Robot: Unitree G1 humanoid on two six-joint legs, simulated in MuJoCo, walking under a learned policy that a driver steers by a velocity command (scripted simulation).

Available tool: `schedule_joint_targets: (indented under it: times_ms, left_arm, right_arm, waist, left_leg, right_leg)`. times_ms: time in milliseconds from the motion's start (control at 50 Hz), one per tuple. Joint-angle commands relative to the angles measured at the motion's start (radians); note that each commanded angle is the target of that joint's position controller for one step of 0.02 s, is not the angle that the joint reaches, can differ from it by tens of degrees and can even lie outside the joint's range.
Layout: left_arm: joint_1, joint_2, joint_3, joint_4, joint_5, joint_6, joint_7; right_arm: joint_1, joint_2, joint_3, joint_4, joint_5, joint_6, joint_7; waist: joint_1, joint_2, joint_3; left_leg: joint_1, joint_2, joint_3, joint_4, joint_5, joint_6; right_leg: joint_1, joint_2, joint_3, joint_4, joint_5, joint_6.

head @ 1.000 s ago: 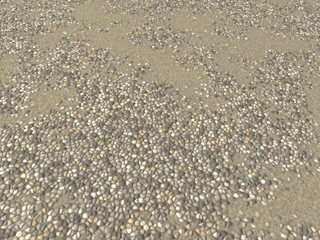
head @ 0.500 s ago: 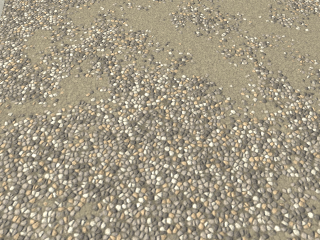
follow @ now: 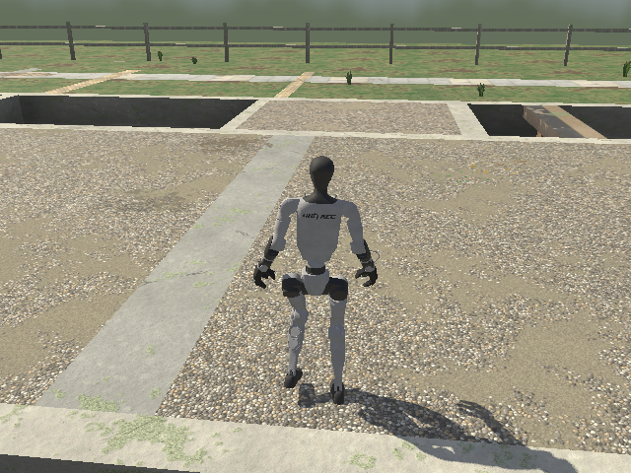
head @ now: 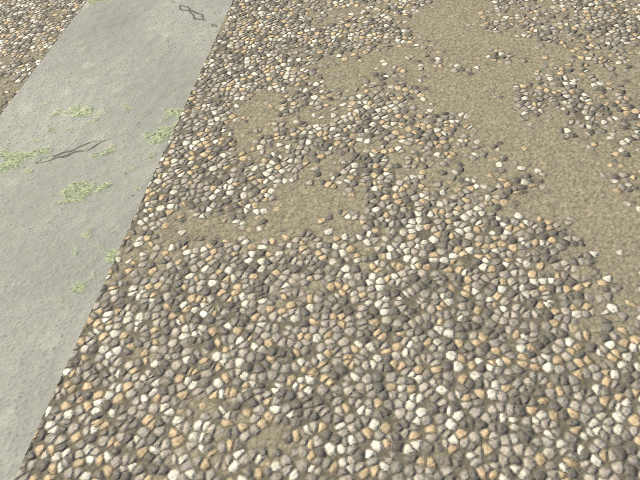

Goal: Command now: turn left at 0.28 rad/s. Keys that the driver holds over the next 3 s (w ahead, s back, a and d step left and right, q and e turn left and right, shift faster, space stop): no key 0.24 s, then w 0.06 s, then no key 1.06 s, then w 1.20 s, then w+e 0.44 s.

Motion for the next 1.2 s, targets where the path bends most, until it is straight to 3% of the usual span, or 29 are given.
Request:
schedule_joint_targets:
  times_ms: [20, 100, 140, 160, 200, 220, 240, 260, 280, 300, 320, 340, 360, 380, 400, 420, 440, 460, 540, 720, 1200]
  left_arm:
    - [-0.111, 0.095, 0.008, -0.104, -0.008, -0.01, 0.0]
    - [-0.043, 0.123, 0.012, -0.084, -0.01, 0.005, -0.003]
    - [-0.002, 0.152, 0.019, -0.074, -0.014, 0.011, -0.006]
    - [-0.004, 0.151, 0.018, -0.074, -0.021, 0.013, -0.006]
    - [0.032, 0.13, 0.009, -0.056, -0.038, 0.007, -0.007]
    - [0.052, 0.109, 0.001, -0.057, -0.024, -0.006, -0.011]
    - [0.083, 0.061, -0.013, -0.07, 0.001, -0.029, -0.022]
    - [0.015, 0.048, -0.02, -0.078, 0.014, -0.037, -0.022]
    - [-0.041, 0.079, -0.01, -0.084, 0.005, -0.036, -0.023]
    - [-0.074, 0.088, -0.002, -0.087, -0.008, -0.033, -0.022]
    - [-0.093, 0.087, 0.002, -0.096, -0.016, -0.031, -0.019]
    - [-0.084, 0.072, -0.001, -0.1, -0.02, -0.034, -0.02]
    - [-0.049, 0.045, -0.007, -0.09, -0.015, -0.041, -0.023]
    - [-0.011, 0.03, -0.011, -0.078, 0.0, -0.047, -0.029]
    - [0.014, 0.048, -0.008, -0.074, 0.009, -0.049, -0.034]
    - [0.002, 0.106, 0.009, -0.073, 0.001, -0.051, -0.038]
    - [-0.007, 0.089, 0.008, -0.074, -0.011, -0.049, -0.042]
    - [-0.014, 0.061, -0.001, -0.078, -0.014, -0.045, -0.043]
    - [-0.016, 0.051, -0.006, -0.093, -0.012, -0.036, -0.038]
    - [-0.047, 0.035, -0.008, -0.115, -0.014, -0.025, -0.029]
    - [-0.045, -0.002, -0.009, -0.071, -0.014, -0.025, -0.028]
  right_arm:
    - [0.019, -0.027, 0.0, -0.053, 0.004, -0.003, 0.0]
    - [-0.067, 0.031, 0.04, -0.09, 0.002, -0.011, 0.006]
    - [-0.06, 0.007, 0.035, -0.088, 0.01, -0.014, 0.013]
    - [-0.033, -0.003, 0.029, -0.075, 0.012, -0.016, 0.015]
    - [0.014, -0.009, 0.028, -0.054, 0.001, -0.021, 0.016]
    - [0.036, -0.053, 0.023, -0.066, -0.012, -0.022, 0.009]
    - [0.022, -0.12, 0.008, -0.06, -0.026, -0.02, 0.006]
    - [0.029, -0.017, 0.031, -0.043, -0.026, -0.025, 0.018]
    - [0.016, 0.008, 0.037, -0.052, -0.026, -0.029, 0.025]
    - [0.049, -0.051, 0.019, -0.046, -0.024, -0.029, 0.023]
    - [0.039, -0.063, 0.021, -0.048, -0.02, -0.034, 0.019]
    - [0.0, -0.039, 0.033, -0.053, -0.019, -0.043, 0.013]
    - [-0.039, -0.003, 0.046, -0.058, -0.02, -0.051, 0.009]
    - [-0.051, 0.031, 0.054, -0.061, -0.021, -0.056, 0.008]
    - [-0.039, 0.04, 0.054, -0.061, -0.02, -0.059, 0.008]
    - [0.006, 0.029, 0.047, -0.068, -0.015, -0.062, 0.009]
    - [0.023, 0.017, 0.044, -0.062, -0.016, -0.061, 0.007]
    - [0.024, 0.011, 0.04, -0.062, -0.012, -0.06, 0.006]
    - [0.027, 0.04, 0.044, -0.069, -0.011, -0.049, 0.009]
    - [0.033, 0.052, 0.041, -0.061, -0.011, -0.054, 0.01]
    - [0.078, 0.071, 0.037, -0.007, -0.014, -0.056, -0.01]
  waist:
    - [-0.041, -0.162, -0.035]
    - [0.009, -0.247, -0.074]
    - [0.027, -0.278, -0.071]
    - [0.014, -0.265, -0.07]
    - [-0.011, -0.224, -0.059]
    - [-0.001, -0.138, -0.105]
    - [0.052, 0.084, -0.13]
    - [0.005, 0.167, -0.155]
    - [-0.021, 0.138, -0.1]
    - [-0.053, 0.148, -0.044]
    - [-0.056, 0.166, 0.048]
    - [-0.03, 0.172, 0.093]
    - [0.004, 0.169, 0.085]
    - [0.02, 0.146, 0.041]
    - [0.017, 0.096, 0.002]
    - [-0.025, -0.035, -0.018]
    - [-0.024, -0.097, -0.038]
    - [-0.025, -0.113, -0.033]
    - [-0.02, -0.076, -0.041]
    - [-0.018, -0.04, -0.038]
    - [-0.025, -0.052, -0.011]
  left_leg:
    - [-0.007, 0.047, 0.042, 0.13, 0.038, -0.038]
    - [0.143, 0.133, 0.119, -0.276, -0.02, -0.05]
    - [0.223, 0.127, 0.153, -0.417, -0.054, -0.044]
    - [0.274, 0.122, 0.162, -0.529, 0.024, -0.031]
    - [0.427, 0.127, 0.134, -0.78, 0.247, 0.019]
    - [0.55, 0.216, 0.032, -0.754, 0.411, 0.053]
    - [0.585, 0.317, -0.051, -0.669, 0.543, 0.119]
    - [0.465, 0.33, -0.084, -0.722, 0.263, 0.176]
    - [0.422, 0.298, -0.09, -0.772, -0.02, 0.173]
    - [0.402, 0.308, -0.139, -0.827, -0.239, 0.184]
    - [0.347, 0.341, -0.196, -0.871, -0.274, 0.203]
    - [0.3, 0.347, -0.2, -0.865, -0.185, 0.204]
    - [0.28, 0.318, -0.144, -0.82, -0.038, 0.18]
    - [0.283, 0.278, -0.08, -0.755, 0.086, 0.147]
    - [0.288, 0.236, -0.028, -0.689, 0.141, 0.115]
    - [0.296, 0.18, 0.032, -0.645, 0.178, 0.085]
    - [0.333, 0.155, 0.07, -0.605, 0.194, 0.065]
    - [0.343, 0.153, 0.078, -0.586, 0.212, 0.06]
    - [0.342, 0.163, 0.069, -0.573, 0.279, 0.067]
    - [0.338, 0.169, 0.067, -0.583, 0.286, 0.047]
    - [0.343, 0.169, 0.074, -0.606, 0.207, 0.028]
  right_leg:
    - [0.05, -0.177, 0.159, -0.176, 0.253, -0.187]
    - [0.123, -0.166, 0.128, -0.142, 0.256, -0.193]
    - [0.128, -0.193, 0.163, -0.125, 0.267, -0.213]
    - [0.125, -0.196, 0.171, -0.103, 0.285, -0.209]
    - [0.068, -0.173, 0.162, -0.06, 0.304, -0.152]
    - [-0.007, -0.144, 0.131, -0.005, 0.215, -0.086]
    - [-0.097, -0.045, 0.009, 0.054, 0.055, -0.015]
    - [-0.026, -0.03, -0.035, 0.041, -0.079, 0.032]
    - [-0.029, -0.004, -0.067, 0.085, -0.094, 0.045]
    - [-0.094, 0.033, -0.113, 0.167, -0.147, 0.043]
    - [-0.138, 0.023, -0.095, 0.186, -0.147, 0.032]
    - [-0.112, -0.005, -0.056, 0.162, -0.12, 0.017]
    - [-0.044, -0.015, -0.045, 0.103, -0.069, 0.006]
    - [0.036, -0.026, -0.034, 0.053, 0.02, 0.001]
    - [0.093, -0.042, -0.013, 0.024, 0.132, -0.006]
    - [0.104, -0.044, -0.014, 0.046, 0.182, -0.027]
    - [0.077, -0.041, -0.003, 0.034, 0.149, -0.047]
    - [0.062, -0.044, 0.006, 0.025, 0.146, -0.05]
    - [0.067, -0.04, -0.006, 0.049, 0.162, -0.039]
    - [0.079, -0.042, -0.001, 0.051, 0.164, -0.037]
    - [0.036, -0.04, 0.006, -0.004, 0.041, -0.044]
Next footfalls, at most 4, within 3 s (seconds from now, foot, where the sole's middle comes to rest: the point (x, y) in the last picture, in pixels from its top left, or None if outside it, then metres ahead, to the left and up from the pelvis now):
0.22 left None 0.02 0.14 -0.77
2.06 right None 0.41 -0.10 -0.77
2.62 left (299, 384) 0.71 0.15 -0.77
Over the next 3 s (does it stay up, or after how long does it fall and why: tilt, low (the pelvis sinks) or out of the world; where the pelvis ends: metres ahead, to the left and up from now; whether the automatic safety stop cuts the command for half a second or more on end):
stays up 0.73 0.05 0.01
